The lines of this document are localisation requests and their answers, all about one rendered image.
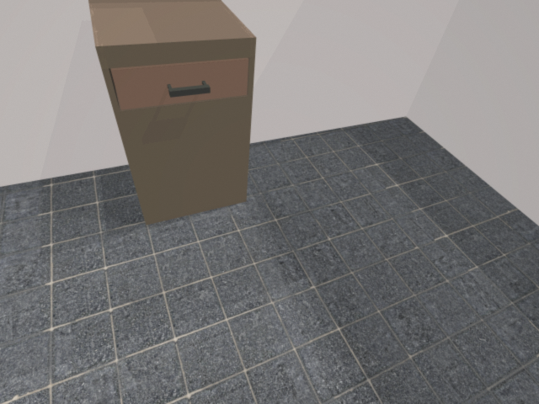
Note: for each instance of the drawer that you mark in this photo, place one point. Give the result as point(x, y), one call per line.
point(145, 86)

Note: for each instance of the handle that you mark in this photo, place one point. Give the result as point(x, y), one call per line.
point(192, 90)

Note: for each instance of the cabinet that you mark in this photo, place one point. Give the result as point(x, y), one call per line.
point(190, 157)

